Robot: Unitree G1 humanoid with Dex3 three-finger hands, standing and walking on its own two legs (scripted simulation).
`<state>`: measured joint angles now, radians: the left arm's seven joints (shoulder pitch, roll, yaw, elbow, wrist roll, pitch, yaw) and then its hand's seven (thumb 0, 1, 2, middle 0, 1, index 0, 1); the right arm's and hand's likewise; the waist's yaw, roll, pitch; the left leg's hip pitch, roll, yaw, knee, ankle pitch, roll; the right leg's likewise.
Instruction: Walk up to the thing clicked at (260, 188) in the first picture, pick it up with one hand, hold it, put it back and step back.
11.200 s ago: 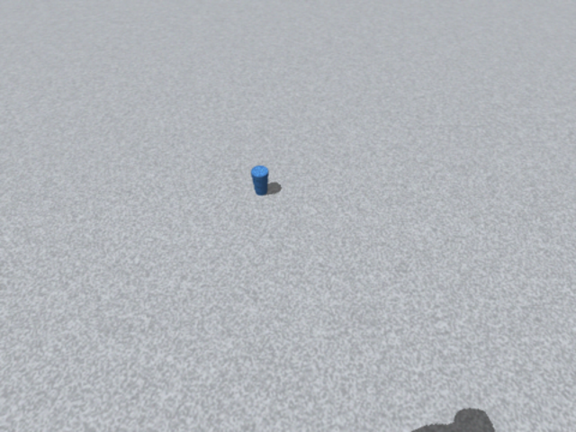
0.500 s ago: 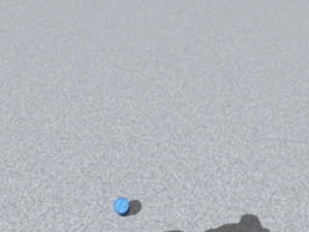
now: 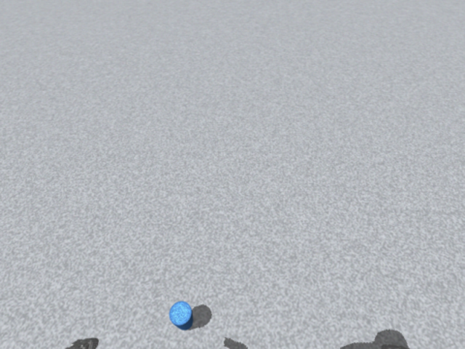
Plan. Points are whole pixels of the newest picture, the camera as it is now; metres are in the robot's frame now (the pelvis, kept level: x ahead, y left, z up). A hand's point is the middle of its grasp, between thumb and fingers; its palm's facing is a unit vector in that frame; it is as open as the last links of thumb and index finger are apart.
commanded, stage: stand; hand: left
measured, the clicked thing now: (183, 317) +0.34 +0.21 -0.71
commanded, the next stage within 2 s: none
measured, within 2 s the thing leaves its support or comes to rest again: neither
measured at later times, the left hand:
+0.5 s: hand out of the picture +0.09 +0.25 -0.15, palm faces -0.01 -0.95 -0.32, open 7.3 cm
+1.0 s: hand out of the picture +0.10 +0.26 -0.15, palm faces -0.01 -0.94 -0.34, open 7.3 cm
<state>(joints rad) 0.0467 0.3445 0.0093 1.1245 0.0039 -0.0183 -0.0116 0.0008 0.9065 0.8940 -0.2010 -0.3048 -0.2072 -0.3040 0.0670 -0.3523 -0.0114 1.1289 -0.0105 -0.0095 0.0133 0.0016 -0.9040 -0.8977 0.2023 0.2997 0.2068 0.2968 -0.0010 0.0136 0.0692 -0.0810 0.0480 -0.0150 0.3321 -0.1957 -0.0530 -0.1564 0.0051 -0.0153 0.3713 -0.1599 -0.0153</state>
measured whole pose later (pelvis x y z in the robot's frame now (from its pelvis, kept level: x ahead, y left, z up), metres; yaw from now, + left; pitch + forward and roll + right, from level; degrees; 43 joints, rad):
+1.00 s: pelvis +0.02 +0.01 +0.00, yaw +0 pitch -2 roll +0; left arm 0.08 0.34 0.01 1.13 0.00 -0.01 -0.01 0.00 0.91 0.89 -0.20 -0.30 -0.21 -0.30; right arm 0.09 -0.35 0.00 1.13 -0.01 -0.01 0.01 0.00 -0.90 -0.90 0.20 0.30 0.21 0.30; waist 0.01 0.01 0.05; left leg -0.07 0.04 -0.01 0.31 -0.21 -0.04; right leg -0.14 0.00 -0.01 0.34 -0.17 0.00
